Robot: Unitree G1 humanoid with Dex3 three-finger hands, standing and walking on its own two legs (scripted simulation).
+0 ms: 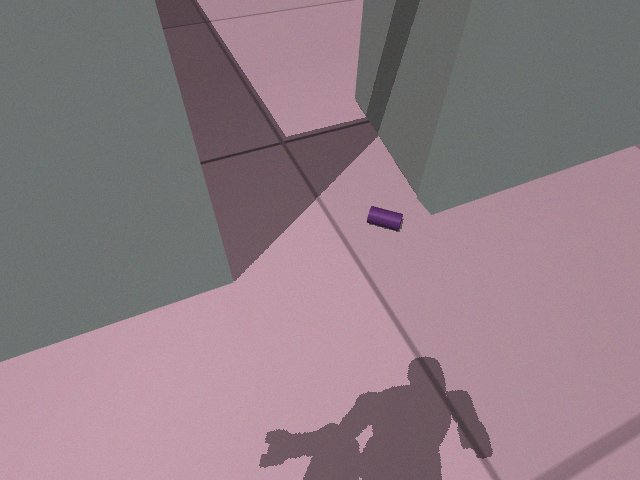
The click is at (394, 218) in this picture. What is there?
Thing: lying can
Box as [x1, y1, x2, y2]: [367, 206, 402, 230]
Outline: 371,206 367,222 398,230 402,214
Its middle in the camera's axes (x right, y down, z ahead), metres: +0.28 -0.11 +1.68
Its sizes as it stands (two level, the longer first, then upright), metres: 0.140 0.076 0.076
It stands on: the floor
